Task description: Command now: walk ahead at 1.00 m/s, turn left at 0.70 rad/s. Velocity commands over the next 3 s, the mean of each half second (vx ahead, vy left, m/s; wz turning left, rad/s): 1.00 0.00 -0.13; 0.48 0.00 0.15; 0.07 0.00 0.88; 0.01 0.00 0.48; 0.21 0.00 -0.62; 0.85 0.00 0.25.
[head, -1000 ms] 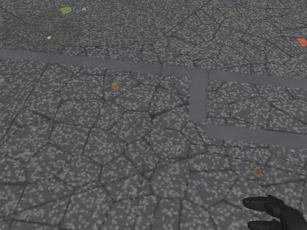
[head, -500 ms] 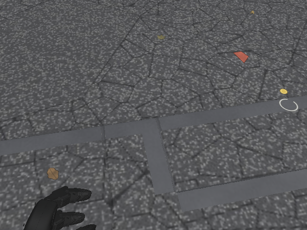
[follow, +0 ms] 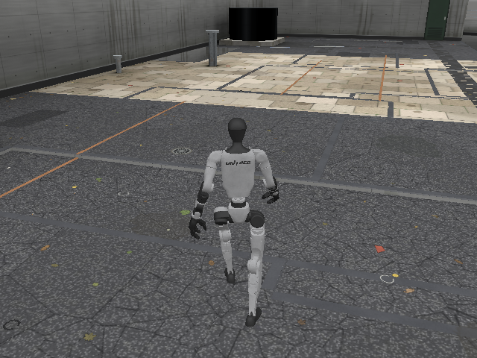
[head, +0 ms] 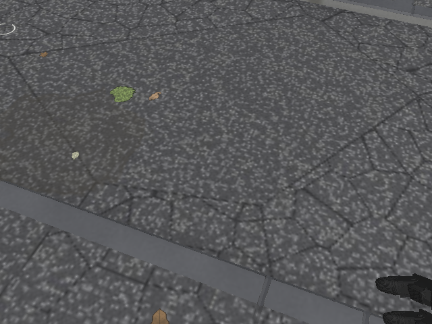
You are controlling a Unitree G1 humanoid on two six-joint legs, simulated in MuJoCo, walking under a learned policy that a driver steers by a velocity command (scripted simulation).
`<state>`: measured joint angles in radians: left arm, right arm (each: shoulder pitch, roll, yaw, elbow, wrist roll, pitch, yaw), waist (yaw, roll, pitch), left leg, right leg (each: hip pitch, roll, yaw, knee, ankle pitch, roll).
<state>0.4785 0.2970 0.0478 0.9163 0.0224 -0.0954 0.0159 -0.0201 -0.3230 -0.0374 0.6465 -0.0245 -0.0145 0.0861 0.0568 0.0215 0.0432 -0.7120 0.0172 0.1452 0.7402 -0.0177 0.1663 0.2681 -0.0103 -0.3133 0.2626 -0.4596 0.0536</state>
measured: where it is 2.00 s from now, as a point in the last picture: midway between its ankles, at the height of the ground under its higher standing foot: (264, 186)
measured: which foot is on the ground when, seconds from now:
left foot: up 0.00-0.02, down 0.04-0.48, up 0.50-0.84, down 0.86-1.00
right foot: down 0.00-0.04, up 0.06-0.48, down 0.50-0.86, up 0.88-1.00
